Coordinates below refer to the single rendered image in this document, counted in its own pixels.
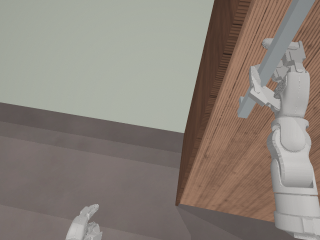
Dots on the wardrobe door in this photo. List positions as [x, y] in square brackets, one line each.
[231, 172]

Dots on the left robot hand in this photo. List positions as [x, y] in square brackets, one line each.
[80, 229]

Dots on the right robot forearm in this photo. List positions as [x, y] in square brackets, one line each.
[293, 179]

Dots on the handle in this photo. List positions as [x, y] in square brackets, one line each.
[287, 30]

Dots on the right robot hand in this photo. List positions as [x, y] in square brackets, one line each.
[293, 83]

